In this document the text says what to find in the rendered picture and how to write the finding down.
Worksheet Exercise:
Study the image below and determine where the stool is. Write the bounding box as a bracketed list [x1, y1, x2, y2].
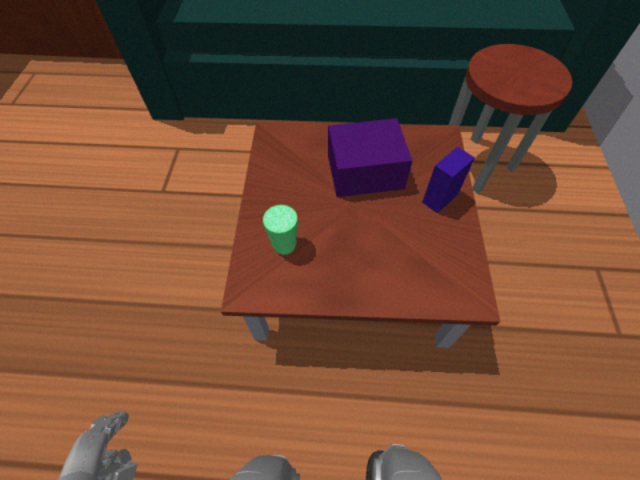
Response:
[449, 44, 573, 194]

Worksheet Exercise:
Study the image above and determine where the right robot foot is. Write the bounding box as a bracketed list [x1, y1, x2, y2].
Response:
[366, 450, 384, 480]

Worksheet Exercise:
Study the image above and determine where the coffee table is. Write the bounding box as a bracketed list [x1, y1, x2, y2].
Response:
[221, 121, 500, 348]

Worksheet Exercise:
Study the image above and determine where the sofa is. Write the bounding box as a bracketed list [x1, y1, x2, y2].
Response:
[95, 0, 640, 132]

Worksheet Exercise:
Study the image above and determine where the left robot hand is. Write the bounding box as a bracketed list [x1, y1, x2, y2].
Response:
[59, 412, 138, 480]

